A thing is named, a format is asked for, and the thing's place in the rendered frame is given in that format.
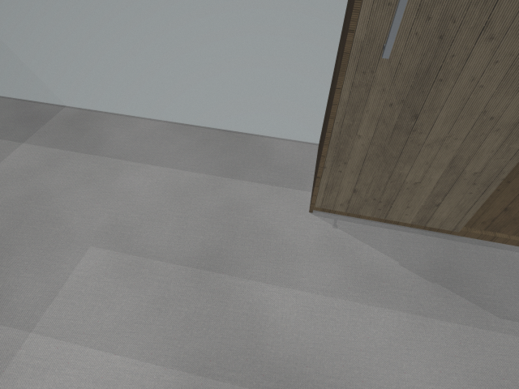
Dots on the handle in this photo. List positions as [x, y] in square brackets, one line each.
[394, 28]

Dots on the wardrobe door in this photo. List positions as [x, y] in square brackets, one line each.
[426, 136]
[500, 212]

